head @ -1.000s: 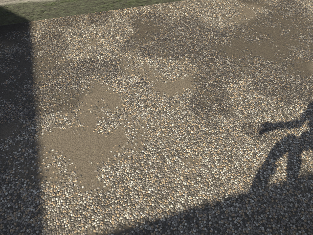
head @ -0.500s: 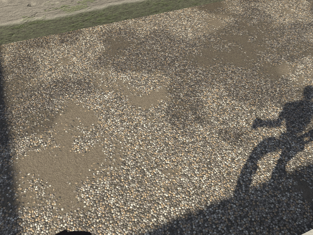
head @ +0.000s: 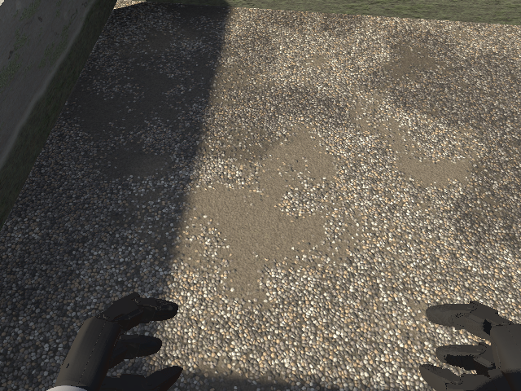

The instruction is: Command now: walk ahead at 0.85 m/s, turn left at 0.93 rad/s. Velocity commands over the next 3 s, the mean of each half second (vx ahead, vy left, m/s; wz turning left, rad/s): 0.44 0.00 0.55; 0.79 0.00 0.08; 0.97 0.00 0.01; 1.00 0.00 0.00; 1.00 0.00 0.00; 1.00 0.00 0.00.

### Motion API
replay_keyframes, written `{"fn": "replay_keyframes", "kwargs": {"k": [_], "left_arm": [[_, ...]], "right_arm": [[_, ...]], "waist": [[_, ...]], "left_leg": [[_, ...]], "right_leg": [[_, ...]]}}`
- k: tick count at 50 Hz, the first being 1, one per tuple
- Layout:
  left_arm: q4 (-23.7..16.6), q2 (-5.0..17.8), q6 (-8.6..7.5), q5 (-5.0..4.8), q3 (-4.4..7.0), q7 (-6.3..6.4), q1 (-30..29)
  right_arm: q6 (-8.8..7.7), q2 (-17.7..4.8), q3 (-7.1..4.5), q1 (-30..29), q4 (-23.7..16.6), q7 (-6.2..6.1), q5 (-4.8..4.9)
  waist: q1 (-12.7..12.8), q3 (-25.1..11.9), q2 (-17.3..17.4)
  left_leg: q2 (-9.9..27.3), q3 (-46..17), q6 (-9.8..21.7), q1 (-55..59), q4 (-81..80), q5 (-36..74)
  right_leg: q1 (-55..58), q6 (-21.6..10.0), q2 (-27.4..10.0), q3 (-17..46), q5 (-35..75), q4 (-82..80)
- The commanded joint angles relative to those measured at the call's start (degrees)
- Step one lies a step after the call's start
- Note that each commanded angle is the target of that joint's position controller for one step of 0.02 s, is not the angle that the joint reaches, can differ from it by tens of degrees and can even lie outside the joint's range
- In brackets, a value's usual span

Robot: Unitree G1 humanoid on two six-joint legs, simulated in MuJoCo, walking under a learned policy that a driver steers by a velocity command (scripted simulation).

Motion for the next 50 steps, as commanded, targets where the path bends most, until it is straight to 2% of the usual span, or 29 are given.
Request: {"fn": "replay_keyframes", "kwargs": {"k": [1,2,3,4,5,6,7,8,9,10,11,12,13,15,16,17,19,20,21,22,24,30,34,35,40,50], "left_arm": [[-5.59,6.87,0.44,0.18,2.01,-0.78,-5.15],[-4.71,7.58,1.30,-2.11,2.77,0.14,-2.57],[-3.94,8.74,1.97,-3.66,3.65,0.51,-2.86],[-3.34,9.51,2.27,-5.46,4.27,0.92,-4.17],[-2.74,9.85,2.50,-6.66,4.66,1.41,-5.24],[-2.77,9.40,2.78,-6.96,4.62,1.68,-5.06],[-3.00,8.34,3.14,-6.38,4.22,1.52,-4.16],[-3.65,7.55,2.99,-5.25,3.97,1.19,-4.22],[-3.65,6.16,2.12,-4.75,3.36,0.79,-4.58],[-2.90,5.21,1.50,-4.46,2.97,0.24,-3.62],[-1.97,5.23,0.78,-4.42,2.88,-0.32,-2.33],[-0.88,5.04,0.28,-4.43,2.64,-0.84,-0.55],[0.82,4.75,-0.18,-4.16,2.51,-1.32,1.28],[1.31,6.31,-0.12,-4.38,2.71,-1.62,-1.03],[1.39,5.81,0.01,-4.46,2.53,-1.50,-1.43],[2.02,5.64,0.42,-4.43,2.48,-1.25,-0.22],[3.06,6.34,0.64,-4.65,2.67,-0.82,2.15],[2.44,3.73,0.02,-4.09,1.32,-0.74,1.37],[1.98,3.62,-0.38,-3.90,1.06,-0.59,1.24],[0.90,6.27,-0.25,-4.48,1.42,-0.26,0.76],[-0.16,6.68,-0.23,-3.54,1.07,0.23,1.46],[-3.43,5.39,0.14,-2.67,-0.15,1.16,1.28],[-5.22,4.77,0.42,-2.29,-0.68,1.22,0.02],[-5.59,5.02,0.26,-2.45,-0.68,1.15,-0.60],[-7.70,4.46,0.35,-2.25,-1.22,0.91,-3.14],[-10.38,4.41,0.59,-2.41,-1.67,0.64,-6.51]], "right_arm": [[-2.69,-3.41,-0.11,2.08,-7.13,1.36,0.09],[-3.44,-5.63,-0.98,2.67,-5.72,1.44,-0.25],[-3.92,-6.78,-1.56,3.00,-5.11,1.75,-0.18],[-3.66,-7.08,-1.92,3.92,-4.73,2.00,-0.26],[-3.03,-6.45,-2.04,4.61,-4.47,2.07,-0.46],[-2.19,-5.73,-1.84,3.01,-4.99,2.20,-0.94],[-1.92,-7.80,-2.29,0.55,-6.44,2.57,-1.12],[-1.53,-8.15,-2.04,-3.39,-8.14,2.86,-1.32],[-0.79,-7.57,-1.67,-6.61,-9.08,2.87,-1.21],[-0.22,-6.92,-1.42,-7.14,-9.02,2.65,-1.16],[-0.07,-6.04,-1.32,-7.68,-8.77,2.64,-0.37],[0.03,-5.29,-1.10,-7.44,-8.37,2.46,-0.08],[0.21,-4.67,-1.05,-6.39,-8.14,2.41,-0.38],[0.53,-3.73,-0.52,-3.18,-7.19,2.91,-0.17],[0.53,-3.95,-0.55,-2.35,-6.36,3.13,0.00],[0.34,-4.20,-0.68,-1.30,-5.27,3.28,0.59],[0.07,-3.99,-0.75,-0.28,-3.84,3.25,0.74],[-0.09,-1.25,0.63,-2.32,-4.29,2.76,0.05],[-0.22,-0.79,1.06,-3.92,-4.71,2.46,-0.42],[-0.54,-2.08,1.07,-5.32,-5.64,2.26,-0.06],[-1.62,-1.60,1.76,-5.12,-5.87,1.93,-0.80],[-3.73,-1.19,3.26,-6.54,-6.69,1.98,-1.93],[-4.60,-1.75,3.76,-7.93,-7.11,2.13,-2.16],[-4.74,-1.62,3.84,-8.48,-7.28,2.19,-2.66],[-5.32,-2.52,4.19,-10.59,-7.80,2.51,-2.77],[-6.35,-3.22,4.82,-13.53,-8.25,3.06,-2.94]], "waist": [[-3.20,-13.54,-19.15],[-2.30,-16.28,-12.98],[-2.77,-16.64,-8.19],[-3.41,-15.77,-4.11],[-3.64,-13.99,-1.81],[-2.36,-10.55,1.65],[-0.60,-8.80,12.34],[0.80,-6.71,18.08],[1.50,-6.57,19.29],[1.81,-9.05,17.40],[2.05,-11.84,14.22],[2.09,-14.22,11.79],[0.93,-16.97,11.04],[-1.80,-11.78,3.93],[-1.82,-8.71,2.41],[-1.79,-6.74,2.29],[-1.23,-4.65,2.63],[-1.00,-5.28,2.79],[-0.58,-5.69,3.05],[0.00,-4.82,1.54],[-0.31,-8.66,-0.33],[0.26,-10.43,0.82],[0.41,-11.92,1.59],[0.42,-11.69,1.41],[0.23,-12.78,1.25],[0.07,-13.65,-0.16]], "left_leg": [[6.98,-3.45,-5.02,-12.72,3.65,-12.32],[8.41,-1.72,-5.16,-11.82,6.18,-10.38],[9.27,-0.02,-5.04,-8.32,6.28,-6.03],[9.96,1.51,-4.18,-4.91,3.95,-0.08],[9.73,2.78,-2.71,-2.55,0.58,6.16],[9.26,2.40,-0.97,-2.11,-3.98,12.86],[11.50,-4.70,1.74,-6.68,-11.62,21.15],[12.57,-12.09,3.90,-8.40,-17.11,20.86],[13.31,-15.21,5.14,-6.51,-18.58,19.78],[13.50,-15.49,5.05,-2.88,-17.92,20.75],[13.17,-15.23,4.40,1.60,-15.67,23.01],[12.69,-14.49,3.74,4.37,-13.60,23.83],[12.54,-14.55,3.84,5.31,-12.92,15.94],[11.11,-13.67,1.89,1.42,-15.79,2.92],[10.72,-13.59,1.33,-0.36,-16.80,-1.15],[10.29,-13.47,1.33,-1.46,-17.52,-3.99],[9.63,-13.00,1.43,-2.46,-18.56,-4.07],[9.62,-13.07,1.29,-1.73,-20.64,-2.37],[9.37,-12.95,1.11,-1.88,-21.07,-2.74],[8.28,-11.25,0.69,-2.61,-19.27,2.87],[7.53,-8.79,0.22,-0.96,-17.54,7.36],[7.62,-6.87,-0.85,-1.41,-17.04,15.17],[8.25,-6.67,-1.48,-0.55,-16.74,21.46],[8.31,-6.69,-1.63,0.10,-16.82,22.24],[9.16,-6.60,-2.43,1.26,-16.64,26.42],[10.35,-6.18,-3.75,2.19,-16.96,26.31]], "right_leg": [[26.66,-12.86,-15.42,10.73,52.84,-5.44],[27.20,-13.73,-15.93,11.16,52.61,-6.02],[23.66,-13.14,-15.94,9.54,50.22,-5.68],[19.27,-11.28,-15.08,6.87,43.29,-5.83],[15.62,-9.10,-13.15,3.62,33.42,-5.84],[11.43,-6.46,-9.56,0.07,19.89,-5.55],[12.78,-3.44,-4.19,-5.83,3.87,-2.85],[11.29,-0.94,-0.18,-7.73,-5.18,-0.46],[8.79,0.32,1.35,-6.81,-7.83,0.60],[7.38,0.51,0.72,-5.69,-8.67,0.86],[6.45,0.23,-0.46,-4.61,-7.96,-0.75],[7.55,-0.16,-1.86,-3.65,-4.88,-3.55],[10.96,-1.43,-3.07,-3.49,-4.33,-6.47],[9.47,-4.21,-3.59,-2.35,-7.94,-10.18],[9.12,-4.88,-3.75,-2.45,-8.89,-11.60],[8.98,-5.86,-4.04,-2.25,-9.29,-12.77],[9.84,-6.63,-4.18,-2.30,-9.80,-14.31],[11.17,-5.52,-4.04,-2.71,-7.26,-15.39],[12.43,-4.90,-4.05,-2.98,-5.86,-15.52],[13.45,-4.44,-4.25,-2.42,0.02,-15.01],[16.36,-4.45,-4.96,-2.12,1.37,-15.13],[20.31,-3.82,-4.96,-2.79,3.42,-15.05],[22.25,-3.38,-5.19,-2.85,7.53,-14.48],[22.06,-2.90,-5.08,-2.99,7.31,-14.54],[22.74,-2.54,-5.62,-2.65,10.98,-14.31],[21.85,-2.35,-6.64,-1.73,11.25,-14.80]]}}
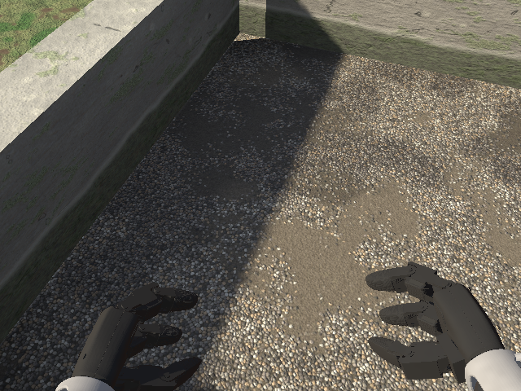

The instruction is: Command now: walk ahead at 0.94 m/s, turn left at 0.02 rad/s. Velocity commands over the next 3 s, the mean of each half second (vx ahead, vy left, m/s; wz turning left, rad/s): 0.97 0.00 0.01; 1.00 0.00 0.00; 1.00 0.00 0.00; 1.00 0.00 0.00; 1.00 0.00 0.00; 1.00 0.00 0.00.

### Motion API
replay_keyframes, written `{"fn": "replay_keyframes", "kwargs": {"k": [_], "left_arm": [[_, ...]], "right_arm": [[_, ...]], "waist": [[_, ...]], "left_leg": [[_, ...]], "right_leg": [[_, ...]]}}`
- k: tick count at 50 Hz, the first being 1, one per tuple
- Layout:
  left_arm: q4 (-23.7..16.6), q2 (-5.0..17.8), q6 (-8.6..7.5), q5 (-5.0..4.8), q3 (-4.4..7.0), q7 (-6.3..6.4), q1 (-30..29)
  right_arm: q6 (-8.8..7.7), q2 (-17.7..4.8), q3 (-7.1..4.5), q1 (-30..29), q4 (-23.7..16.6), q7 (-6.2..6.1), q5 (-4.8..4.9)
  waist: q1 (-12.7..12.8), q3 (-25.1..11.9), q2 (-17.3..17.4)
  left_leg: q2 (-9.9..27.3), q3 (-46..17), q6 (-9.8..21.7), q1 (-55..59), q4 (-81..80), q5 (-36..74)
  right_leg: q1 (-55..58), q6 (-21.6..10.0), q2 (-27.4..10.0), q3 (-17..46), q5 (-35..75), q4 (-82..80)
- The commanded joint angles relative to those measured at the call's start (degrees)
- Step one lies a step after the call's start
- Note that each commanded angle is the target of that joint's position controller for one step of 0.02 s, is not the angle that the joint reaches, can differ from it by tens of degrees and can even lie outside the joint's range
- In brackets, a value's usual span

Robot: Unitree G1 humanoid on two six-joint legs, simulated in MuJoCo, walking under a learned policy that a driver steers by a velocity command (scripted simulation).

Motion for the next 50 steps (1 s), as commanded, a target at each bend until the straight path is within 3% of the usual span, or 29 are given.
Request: {"fn": "replay_keyframes", "kwargs": {"k": [1,31,34,50], "left_arm": [[-6.66,4.54,-1.02,-0.12,1.72,0.10,-6.43],[-7.03,3.56,-0.71,-0.10,0.86,0.04,-6.86],[-6.94,3.44,-1.30,-0.06,0.94,-0.05,-8.42],[-6.94,3.11,-1.34,0.01,0.84,-0.24,-8.32]], "right_arm": [[-1.41,-4.86,-1.82,-8.84,-6.34,-0.01,-0.01],[-1.84,-4.14,-0.78,-8.32,-6.06,-0.03,0.18],[-1.96,-4.03,-0.77,-9.43,-6.22,0.36,0.10],[-1.99,-4.07,-0.57,-10.08,-6.00,0.49,0.07]], "waist": [[0.21,-9.64,0.23],[0.23,-8.66,0.80],[-0.28,-8.58,0.32],[-0.13,-9.38,1.17]], "left_leg": [[6.38,-2.68,0.16,-2.72,-2.68,17.32],[6.99,-1.84,-0.52,-4.50,-3.54,10.27],[7.22,-2.37,-0.25,-5.39,-4.06,5.12],[7.70,-2.90,0.08,-5.04,-4.50,8.22]], "right_leg": [[9.26,0.54,-5.93,5.60,12.46,-1.98],[5.49,-0.50,-6.28,7.18,3.09,-3.64],[5.13,-0.58,-6.86,7.74,1.51,-4.16],[6.14,-0.60,-6.74,7.79,4.98,-3.16]]}}
Over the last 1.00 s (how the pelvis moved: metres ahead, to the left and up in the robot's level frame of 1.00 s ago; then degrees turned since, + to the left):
0.01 -0.03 0.02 15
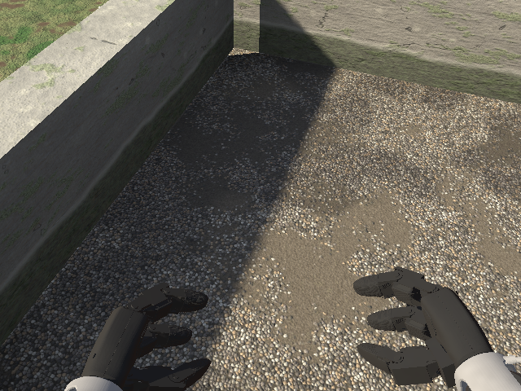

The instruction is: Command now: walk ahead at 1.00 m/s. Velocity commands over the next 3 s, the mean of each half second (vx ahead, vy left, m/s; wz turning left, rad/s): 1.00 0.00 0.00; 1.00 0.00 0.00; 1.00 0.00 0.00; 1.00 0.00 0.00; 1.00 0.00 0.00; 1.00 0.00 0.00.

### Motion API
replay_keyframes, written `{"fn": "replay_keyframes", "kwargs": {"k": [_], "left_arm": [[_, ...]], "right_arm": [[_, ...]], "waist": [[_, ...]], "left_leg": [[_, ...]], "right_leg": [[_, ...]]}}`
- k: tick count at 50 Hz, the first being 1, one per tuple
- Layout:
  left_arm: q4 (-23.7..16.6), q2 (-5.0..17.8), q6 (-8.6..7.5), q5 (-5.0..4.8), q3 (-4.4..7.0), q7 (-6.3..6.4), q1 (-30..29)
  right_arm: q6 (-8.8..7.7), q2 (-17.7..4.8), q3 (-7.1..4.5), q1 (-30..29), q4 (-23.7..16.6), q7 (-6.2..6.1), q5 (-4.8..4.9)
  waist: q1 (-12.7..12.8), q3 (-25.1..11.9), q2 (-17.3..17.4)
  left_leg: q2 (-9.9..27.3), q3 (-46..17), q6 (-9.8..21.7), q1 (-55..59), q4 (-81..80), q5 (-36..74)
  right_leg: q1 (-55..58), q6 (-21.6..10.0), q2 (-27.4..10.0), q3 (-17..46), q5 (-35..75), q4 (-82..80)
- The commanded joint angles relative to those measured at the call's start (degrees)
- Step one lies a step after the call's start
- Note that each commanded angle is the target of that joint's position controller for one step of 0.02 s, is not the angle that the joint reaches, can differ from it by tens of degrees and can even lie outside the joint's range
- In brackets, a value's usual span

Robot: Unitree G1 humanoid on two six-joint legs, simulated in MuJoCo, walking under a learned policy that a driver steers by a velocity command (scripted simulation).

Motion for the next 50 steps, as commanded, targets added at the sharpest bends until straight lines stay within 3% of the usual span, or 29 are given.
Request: {"fn": "replay_keyframes", "kwargs": {"k": [1,8,11,18,28,31,36,44,47,50], "left_arm": [[-6.76,3.91,-1.20,-0.03,1.81,0.14,-8.22],[-6.78,3.90,-1.14,-0.02,1.76,0.10,-8.14],[-6.86,3.91,-0.57,-0.06,1.60,0.24,-6.42],[-6.83,3.74,-1.04,-0.03,1.62,0.12,-8.12],[-6.49,3.62,-0.97,0.08,1.59,0.17,-7.61],[-6.58,3.58,-0.43,0.03,1.42,0.28,-6.03],[-6.64,3.44,-0.93,0.08,1.49,0.12,-7.97],[-6.38,3.44,-0.89,0.12,1.48,0.16,-7.55],[-6.45,3.40,-0.37,0.06,1.32,0.27,-5.95],[-6.45,3.35,-0.72,0.36,1.39,0.16,-7.35]], "right_arm": [[-1.20,-4.71,-2.21,-10.14,-6.58,-0.18,0.02],[-1.19,-4.65,-2.15,-10.35,-6.46,-0.17,-0.05],[-1.07,-4.71,-2.09,-9.09,-6.23,-0.52,-0.03],[-1.11,-4.33,-2.07,-10.24,-6.42,-0.18,-0.18],[-1.10,-4.21,-2.00,-10.08,-6.23,-0.26,-0.22],[-0.99,-4.28,-1.94,-8.83,-6.06,-0.59,-0.18],[-1.04,-4.01,-1.94,-10.13,-6.29,-0.23,-0.27],[-1.08,-4.00,-1.92,-10.00,-6.09,-0.29,-0.32],[-0.95,-4.06,-1.85,-8.77,-5.94,-0.62,-0.28],[-0.97,-3.79,-1.84,-10.08,-6.29,-0.47,-0.44]], "waist": [[0.02,-7.76,1.41],[0.04,-8.01,1.31],[0.56,-8.20,1.80],[-0.05,-7.52,0.60],[0.13,-7.75,1.52],[0.62,-7.93,1.95],[-0.02,-7.45,0.76],[0.12,-7.79,1.42],[0.60,-7.96,1.87],[0.09,-8.42,1.29]], "left_leg": [[6.56,-4.23,0.88,-3.30,-4.13,6.57],[6.68,-4.16,0.92,-2.84,-4.21,7.26],[6.55,-3.60,0.82,-1.76,-3.53,12.47],[6.58,-3.81,0.79,-2.72,-4.32,5.09],[6.76,-3.91,1.05,-2.66,-4.57,6.72],[6.64,-3.39,0.95,-1.61,-3.92,11.84],[6.72,-3.73,0.90,-2.46,-4.68,5.23],[6.86,-3.73,1.08,-2.26,-4.79,6.63],[6.75,-3.21,1.02,-1.16,-4.12,11.71],[7.02,-3.55,1.07,-1.15,-4.50,7.49]], "right_leg": [[8.15,-0.23,-7.17,7.48,3.80,-3.80],[8.27,-0.22,-7.22,7.62,4.73,-3.86],[8.22,-0.12,-6.72,7.21,5.96,-3.33],[7.19,-0.28,-7.28,7.91,3.05,-4.49],[7.97,-0.29,-7.09,7.88,4.19,-4.32],[7.96,-0.21,-6.61,7.49,5.49,-3.81],[7.17,-0.33,-7.15,8.12,3.32,-4.70],[7.77,-0.36,-7.04,8.16,4.36,-4.56],[7.74,-0.25,-6.57,7.76,5.62,-4.08],[7.29,-0.19,-6.97,8.27,3.93,-4.72]]}}
Over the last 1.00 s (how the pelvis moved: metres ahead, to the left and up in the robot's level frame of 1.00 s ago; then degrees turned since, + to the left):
-0.02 0.00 0.00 0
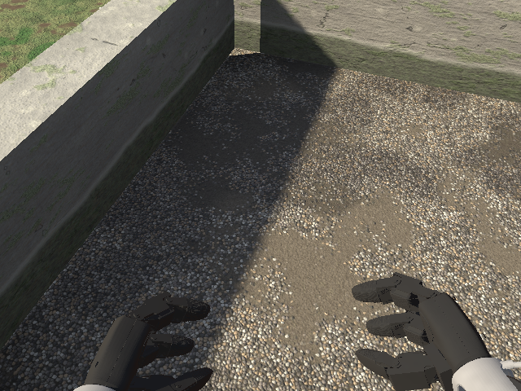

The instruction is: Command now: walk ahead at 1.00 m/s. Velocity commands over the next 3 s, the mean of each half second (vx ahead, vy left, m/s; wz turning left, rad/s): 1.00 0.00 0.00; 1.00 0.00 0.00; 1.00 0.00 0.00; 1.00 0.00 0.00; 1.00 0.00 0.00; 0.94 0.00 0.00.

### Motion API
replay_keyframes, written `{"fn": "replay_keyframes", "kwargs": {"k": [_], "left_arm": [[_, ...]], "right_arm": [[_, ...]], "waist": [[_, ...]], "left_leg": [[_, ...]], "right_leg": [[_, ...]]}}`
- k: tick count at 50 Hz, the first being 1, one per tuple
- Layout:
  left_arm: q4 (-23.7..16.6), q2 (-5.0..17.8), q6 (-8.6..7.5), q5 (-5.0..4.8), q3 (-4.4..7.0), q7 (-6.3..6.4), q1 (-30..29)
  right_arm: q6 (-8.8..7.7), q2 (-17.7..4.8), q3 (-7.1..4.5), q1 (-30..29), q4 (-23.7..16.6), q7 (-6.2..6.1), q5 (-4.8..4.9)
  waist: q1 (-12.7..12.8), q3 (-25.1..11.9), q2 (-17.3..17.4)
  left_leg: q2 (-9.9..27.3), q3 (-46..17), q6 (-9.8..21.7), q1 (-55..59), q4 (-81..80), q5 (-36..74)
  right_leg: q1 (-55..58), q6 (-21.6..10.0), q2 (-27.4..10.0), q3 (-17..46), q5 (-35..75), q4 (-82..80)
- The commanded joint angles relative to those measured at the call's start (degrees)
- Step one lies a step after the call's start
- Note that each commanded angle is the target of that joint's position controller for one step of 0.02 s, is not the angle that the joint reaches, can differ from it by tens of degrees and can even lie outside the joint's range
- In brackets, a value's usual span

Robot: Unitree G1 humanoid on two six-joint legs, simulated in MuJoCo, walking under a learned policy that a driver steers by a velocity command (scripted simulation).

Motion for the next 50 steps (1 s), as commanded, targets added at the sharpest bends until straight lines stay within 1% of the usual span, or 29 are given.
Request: {"fn": "replay_keyframes", "kwargs": {"k": [1,4,10,11,13,15,16,19,25,26,28,31,32,35,36,37,40,41,42,44,45,47,50], "left_arm": [[-6.62,3.79,-1.47,0.07,1.80,0.07,-8.84],[-6.53,3.71,-1.47,-0.05,1.77,0.10,-8.73],[-6.30,3.72,-1.46,0.00,1.79,0.13,-8.40],[-6.40,3.68,-1.11,-0.26,1.67,0.21,-7.27],[-6.37,3.67,-0.95,-0.06,1.63,0.23,-6.84],[-6.46,3.67,-0.95,-0.02,1.62,0.21,-7.03],[-6.38,3.62,-1.29,0.26,1.71,0.12,-8.28],[-6.45,3.54,-1.42,0.02,1.69,0.08,-8.76],[-6.20,3.59,-1.41,0.04,1.71,0.13,-8.33],[-6.29,3.55,-1.06,-0.24,1.59,0.20,-7.19],[-6.26,3.55,-0.92,-0.04,1.55,0.23,-6.78],[-6.39,3.51,-0.91,0.00,1.52,0.19,-7.07],[-6.32,3.49,-1.24,0.29,1.61,0.11,-8.33],[-6.35,3.42,-1.36,0.04,1.60,0.08,-8.68],[-6.46,3.79,-0.99,0.03,1.86,-0.01,-8.92],[-6.33,3.48,-1.20,0.02,1.65,0.09,-8.57],[-6.10,3.44,-1.37,0.07,1.65,0.14,-8.22],[-6.17,3.43,-1.04,-0.22,1.53,0.22,-7.06],[-6.03,3.72,-1.06,-0.27,1.62,0.16,-6.58],[-6.15,3.71,-1.07,-0.20,1.59,0.10,-6.76],[-6.41,3.97,-0.75,-0.23,1.81,0.00,-7.40],[-6.55,3.83,-0.60,-0.21,1.83,-0.07,-7.62],[-6.50,3.77,-0.61,-0.16,1.86,-0.10,-7.53]], "right_arm": [[-1.19,-4.19,-2.11,-10.62,-6.87,-0.01,-0.03],[-1.22,-4.26,-2.14,-10.38,-6.64,0.06,-0.04],[-1.26,-4.23,-2.12,-10.29,-6.52,0.00,-0.05],[-1.18,-4.26,-2.08,-9.09,-6.32,-0.16,0.09],[-1.13,-4.30,-2.05,-9.09,-6.39,-0.32,0.01],[-1.09,-4.20,-2.02,-9.19,-6.53,-0.35,0.00],[-1.14,-4.04,-2.04,-10.40,-6.74,-0.17,-0.15],[-1.16,-4.04,-2.07,-10.32,-6.63,0.02,-0.10],[-1.23,-4.10,-2.07,-10.18,-6.45,-0.04,-0.13],[-1.16,-4.14,-2.03,-9.00,-6.26,-0.19,0.02],[-1.10,-4.17,-2.00,-8.99,-6.34,-0.35,-0.06],[-1.04,-4.02,-1.97,-9.12,-6.50,-0.37,-0.07],[-1.09,-3.87,-1.99,-10.29,-6.71,-0.20,-0.22],[-1.13,-3.91,-2.03,-10.17,-6.57,-0.02,-0.18],[-1.12,-4.49,-2.32,-9.31,-6.20,0.22,-0.09],[-1.14,-3.92,-2.05,-10.22,-6.58,0.06,-0.18],[-1.23,-4.00,-2.07,-10.01,-6.39,-0.08,-0.18],[-1.16,-4.08,-2.03,-8.85,-6.19,-0.24,-0.05],[-1.15,-3.78,-2.01,-8.76,-6.14,-0.35,-0.52],[-1.05,-3.75,-2.02,-8.99,-6.35,-0.39,-0.52],[-0.98,-4.34,-2.33,-8.19,-6.13,-0.16,-0.40],[-0.92,-4.10,-2.34,-8.49,-6.38,0.00,-0.33],[-0.96,-4.10,-2.42,-8.34,-6.38,-0.02,-0.30]], "waist": [[-0.36,-7.80,0.70],[-0.35,-7.26,0.75],[-0.23,-7.73,1.37],[0.15,-7.16,1.47],[0.25,-7.90,1.81],[0.18,-7.99,1.51],[-0.27,-8.33,1.20],[-0.38,-7.27,0.64],[-0.23,-7.72,1.33],[0.16,-7.19,1.45],[0.24,-7.91,1.78],[0.14,-7.86,1.32],[-0.31,-8.13,1.02],[-0.38,-7.22,0.63],[-0.54,-6.77,1.47],[-0.28,-6.82,0.81],[-0.19,-7.84,1.28],[0.20,-7.41,1.47],[0.37,-7.32,1.35],[0.32,-7.41,1.43],[-0.03,-6.93,2.12],[0.04,-6.30,1.69],[0.12,-6.69,1.25]], "left_leg": [[6.47,-4.66,0.82,-2.15,-3.68,5.28],[6.34,-4.58,0.78,-2.69,-3.84,4.60],[6.50,-4.65,0.97,-2.45,-3.95,5.99],[6.24,-4.21,0.85,-2.21,-3.58,9.23],[6.41,-4.14,0.93,-1.34,-3.27,11.09],[6.43,-4.10,0.88,-1.09,-3.24,10.64],[6.67,-4.50,0.96,-1.35,-3.67,6.94],[6.43,-4.44,0.80,-2.33,-4.04,4.43],[6.57,-4.48,0.99,-2.16,-4.11,5.93],[6.32,-4.04,0.90,-1.88,-3.71,9.16],[6.50,-3.98,0.99,-1.02,-3.41,11.04],[6.49,-3.90,0.91,-0.78,-3.38,10.12],[6.71,-4.30,0.95,-1.12,-3.83,6.49],[6.49,-4.24,0.82,-2.09,-4.18,4.24],[6.39,-3.98,0.60,-2.44,-4.39,2.99],[6.37,-4.15,0.84,-2.38,-4.21,4.20],[6.64,-4.32,1.04,-1.88,-4.24,6.02],[6.42,-3.87,0.98,-1.51,-3.80,9.36],[6.31,-3.80,1.05,-0.82,-3.59,10.16],[6.37,-3.70,1.09,-0.33,-3.41,10.22],[6.41,-3.44,0.77,-0.56,-3.67,8.67],[6.22,-3.36,0.70,-0.93,-3.75,7.19],[6.22,-3.30,0.72,-0.61,-3.70,7.58]], "right_leg": [[6.45,-0.57,-6.94,7.54,3.04,-4.02],[6.36,-0.73,-6.93,7.60,2.96,-4.12],[7.05,-0.72,-6.83,7.58,3.94,-3.90],[6.99,-0.71,-6.43,7.20,4.89,-3.51],[7.03,-0.60,-6.37,7.19,5.25,-3.42],[6.75,-0.52,-6.37,7.23,4.79,-3.51],[6.57,-0.54,-6.75,7.67,3.60,-4.03],[6.13,-0.73,-6.83,7.80,2.88,-4.25],[6.85,-0.73,-6.75,7.80,4.00,-4.04],[6.80,-0.73,-6.36,7.43,4.97,-3.65],[6.84,-0.60,-6.31,7.42,5.33,-3.57],[6.33,-0.52,-6.31,7.48,4.61,-3.76],[6.14,-0.55,-6.67,7.92,3.38,-4.25],[5.85,-0.74,-6.73,8.03,2.76,-4.40],[5.57,-0.73,-6.74,8.10,1.65,-4.64],[5.82,-0.72,-6.61,7.97,2.70,-4.43],[6.74,-0.77,-6.66,7.99,4.10,-4.07],[6.75,-0.75,-6.29,7.64,5.17,-3.69],[6.50,-0.45,-6.08,7.46,4.34,-3.73],[5.98,-0.27,-6.02,7.51,3.67,-3.88],[5.45,-0.20,-6.05,7.60,1.91,-3.82],[4.91,-0.11,-5.93,7.53,0.96,-4.01],[5.02,-0.22,-5.94,7.54,1.41,-3.87]]}}
Over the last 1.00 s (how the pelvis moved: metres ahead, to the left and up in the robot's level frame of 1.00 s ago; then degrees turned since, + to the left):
0.00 0.00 0.00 0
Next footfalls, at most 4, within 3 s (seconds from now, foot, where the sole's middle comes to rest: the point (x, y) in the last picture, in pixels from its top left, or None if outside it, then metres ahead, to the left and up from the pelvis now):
none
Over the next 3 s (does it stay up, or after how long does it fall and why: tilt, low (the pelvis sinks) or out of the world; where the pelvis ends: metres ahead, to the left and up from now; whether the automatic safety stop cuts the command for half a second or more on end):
stays up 0.01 0.00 0.00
